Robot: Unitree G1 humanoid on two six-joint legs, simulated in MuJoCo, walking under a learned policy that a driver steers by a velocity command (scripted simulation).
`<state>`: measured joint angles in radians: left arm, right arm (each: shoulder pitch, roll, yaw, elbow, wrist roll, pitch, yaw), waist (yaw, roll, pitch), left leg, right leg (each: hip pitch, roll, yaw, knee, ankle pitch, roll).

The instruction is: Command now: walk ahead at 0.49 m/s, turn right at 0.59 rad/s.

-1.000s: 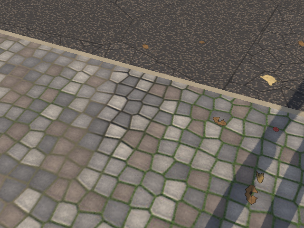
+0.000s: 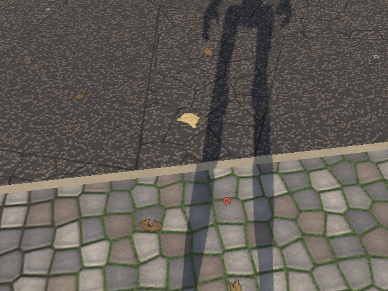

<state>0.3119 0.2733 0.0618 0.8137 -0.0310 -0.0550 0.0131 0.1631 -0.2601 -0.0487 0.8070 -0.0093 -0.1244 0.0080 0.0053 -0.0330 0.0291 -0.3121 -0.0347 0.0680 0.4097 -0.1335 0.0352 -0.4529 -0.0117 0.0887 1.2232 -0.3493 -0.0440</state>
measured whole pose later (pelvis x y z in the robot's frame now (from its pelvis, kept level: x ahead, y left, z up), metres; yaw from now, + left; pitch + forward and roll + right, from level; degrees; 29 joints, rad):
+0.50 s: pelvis +0.26 -0.10 -0.01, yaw -16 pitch +2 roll +1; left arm 0.20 0.27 0.06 0.66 -0.01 -0.06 -0.04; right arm 0.22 -0.30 -0.05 0.83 0.03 -0.11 0.01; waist -0.02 0.02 0.05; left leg -0.41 0.08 0.00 1.23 -0.39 0.01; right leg -0.42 0.06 -0.04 0.57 -0.19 -0.09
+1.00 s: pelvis +0.55 -0.12 -0.03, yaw -5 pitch +3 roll +0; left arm 0.34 0.27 0.05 0.82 0.01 -0.06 0.02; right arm 0.11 -0.26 -0.05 0.69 0.02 -0.07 0.06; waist 0.02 0.01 0.03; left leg -0.55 -0.05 0.06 0.63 -0.15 0.12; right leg -0.09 -0.01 -0.10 0.88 -0.50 -0.01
